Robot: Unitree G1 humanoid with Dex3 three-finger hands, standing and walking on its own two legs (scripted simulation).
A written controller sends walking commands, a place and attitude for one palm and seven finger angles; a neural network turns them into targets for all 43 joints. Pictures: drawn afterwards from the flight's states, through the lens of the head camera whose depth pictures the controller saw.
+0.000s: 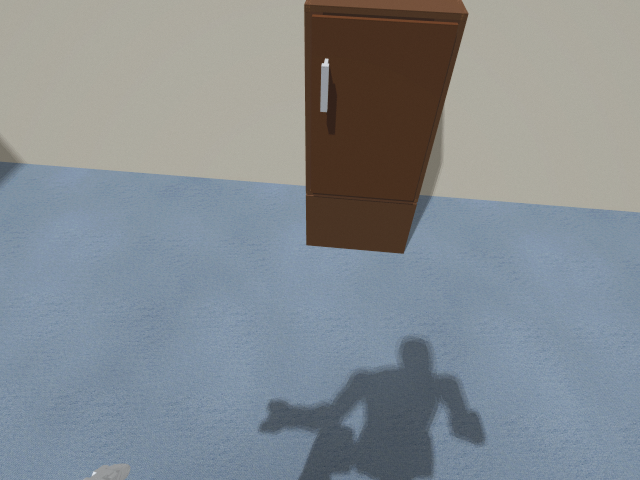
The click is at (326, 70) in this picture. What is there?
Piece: cupboard door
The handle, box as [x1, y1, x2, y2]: [320, 59, 328, 111]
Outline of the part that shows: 328,59 325,59 321,65 320,111 326,111 327,108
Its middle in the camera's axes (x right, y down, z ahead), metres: +0.01 -0.44 +1.11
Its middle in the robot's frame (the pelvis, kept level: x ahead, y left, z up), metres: +1.12 +0.04 -0.03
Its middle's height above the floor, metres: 0.74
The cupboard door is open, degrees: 0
